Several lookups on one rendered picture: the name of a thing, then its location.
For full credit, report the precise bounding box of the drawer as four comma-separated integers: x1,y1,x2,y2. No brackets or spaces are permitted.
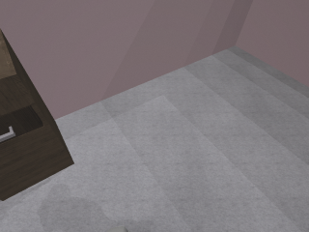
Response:
0,105,43,144

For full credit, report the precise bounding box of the handle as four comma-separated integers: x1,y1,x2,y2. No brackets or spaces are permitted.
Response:
0,126,15,142

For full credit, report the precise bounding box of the cabinet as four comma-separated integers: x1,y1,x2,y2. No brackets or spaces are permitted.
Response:
0,28,74,201

